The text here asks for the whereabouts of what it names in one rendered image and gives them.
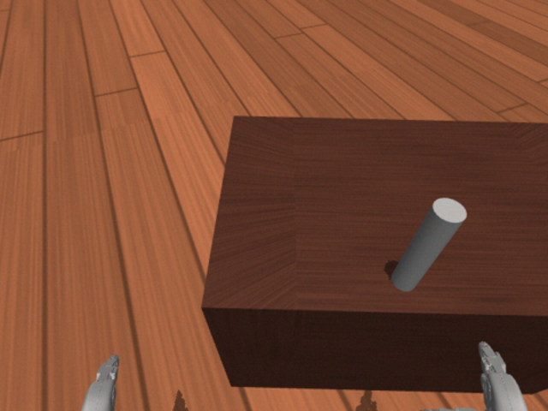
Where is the can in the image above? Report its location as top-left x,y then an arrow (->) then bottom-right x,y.
391,198 -> 467,292

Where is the left robot hand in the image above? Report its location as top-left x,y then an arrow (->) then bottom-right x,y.
81,354 -> 119,411

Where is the right robot hand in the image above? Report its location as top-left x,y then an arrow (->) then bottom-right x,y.
421,342 -> 528,411

